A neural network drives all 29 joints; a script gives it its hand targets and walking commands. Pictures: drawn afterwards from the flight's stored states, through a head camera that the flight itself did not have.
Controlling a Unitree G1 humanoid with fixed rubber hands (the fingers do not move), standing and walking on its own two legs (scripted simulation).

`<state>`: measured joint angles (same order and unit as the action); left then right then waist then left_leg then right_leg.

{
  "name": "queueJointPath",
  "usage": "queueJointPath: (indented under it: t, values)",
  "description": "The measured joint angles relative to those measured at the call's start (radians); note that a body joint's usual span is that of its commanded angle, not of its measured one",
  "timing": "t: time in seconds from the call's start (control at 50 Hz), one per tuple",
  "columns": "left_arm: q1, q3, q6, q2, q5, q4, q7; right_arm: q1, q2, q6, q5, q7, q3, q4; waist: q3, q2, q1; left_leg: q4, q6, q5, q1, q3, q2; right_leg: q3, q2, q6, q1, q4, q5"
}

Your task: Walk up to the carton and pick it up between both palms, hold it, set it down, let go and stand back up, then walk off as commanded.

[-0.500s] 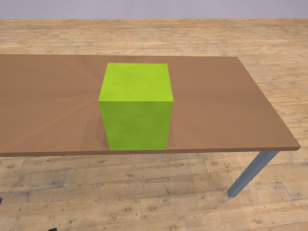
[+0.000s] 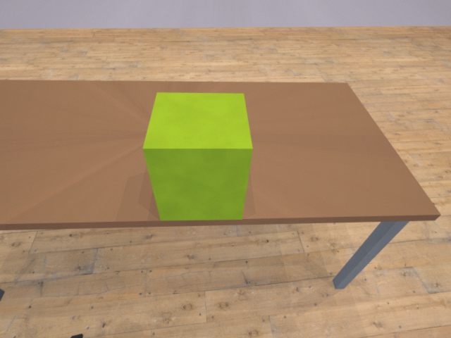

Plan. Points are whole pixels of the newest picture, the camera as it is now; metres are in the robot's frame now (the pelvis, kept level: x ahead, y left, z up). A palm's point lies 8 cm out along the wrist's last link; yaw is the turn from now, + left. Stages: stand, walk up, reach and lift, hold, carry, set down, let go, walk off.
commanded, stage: walk up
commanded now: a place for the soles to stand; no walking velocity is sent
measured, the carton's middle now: (201, 158) +0.53 +0.08 +0.00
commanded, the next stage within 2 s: none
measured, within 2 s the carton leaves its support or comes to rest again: neither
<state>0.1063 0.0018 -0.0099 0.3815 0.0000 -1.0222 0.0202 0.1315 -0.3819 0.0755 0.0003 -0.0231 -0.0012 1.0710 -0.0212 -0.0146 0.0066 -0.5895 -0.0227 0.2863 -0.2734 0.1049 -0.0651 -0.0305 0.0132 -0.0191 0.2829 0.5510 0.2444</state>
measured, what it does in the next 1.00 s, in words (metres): stands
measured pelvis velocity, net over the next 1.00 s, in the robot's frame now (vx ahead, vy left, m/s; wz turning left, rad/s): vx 0.00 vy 0.00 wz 0.00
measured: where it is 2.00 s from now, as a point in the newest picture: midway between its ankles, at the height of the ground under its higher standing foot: outside the picture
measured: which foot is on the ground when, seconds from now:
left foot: down 0.00-1.00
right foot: down 0.00-1.00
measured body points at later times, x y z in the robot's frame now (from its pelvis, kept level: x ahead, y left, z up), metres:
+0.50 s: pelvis +0.00 +0.00 +0.00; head +0.00 +0.01 +0.45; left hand +0.11 +0.30 -0.12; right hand +0.09 -0.32 -0.11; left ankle +0.02 +0.11 -0.73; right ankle +0.03 -0.11 -0.73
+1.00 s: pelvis +0.00 +0.00 +0.00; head +0.00 +0.01 +0.45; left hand +0.10 +0.30 -0.12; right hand +0.09 -0.32 -0.11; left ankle +0.02 +0.11 -0.73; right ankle +0.03 -0.11 -0.73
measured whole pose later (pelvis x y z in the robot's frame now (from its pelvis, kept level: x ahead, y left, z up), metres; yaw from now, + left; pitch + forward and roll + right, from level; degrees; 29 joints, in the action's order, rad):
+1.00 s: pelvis +0.00 +0.00 +0.00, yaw +0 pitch -1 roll -1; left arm 0.11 0.00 -0.01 0.38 0.00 -1.02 0.02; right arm 0.13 -0.38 0.08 0.00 -0.03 0.00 1.08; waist -0.02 -0.01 0.01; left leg -0.58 -0.02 0.28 -0.27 0.11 -0.07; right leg -0.03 0.01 -0.02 0.28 0.55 0.24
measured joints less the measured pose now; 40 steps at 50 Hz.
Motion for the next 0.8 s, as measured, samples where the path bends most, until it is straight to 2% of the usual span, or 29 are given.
queueJointPath:
  t: [0.8]
  values:
    - [0.000,0.000,0.003,0.000,0.000,0.000,0.004,0.000,0.000,0.001,0.000,-0.003,0.000,0.006,0.001,0.000,0.000,0.004,0.001,-0.004,0.001,0.001,0.000,0.000,0.000,0.000,0.000,-0.002,-0.003]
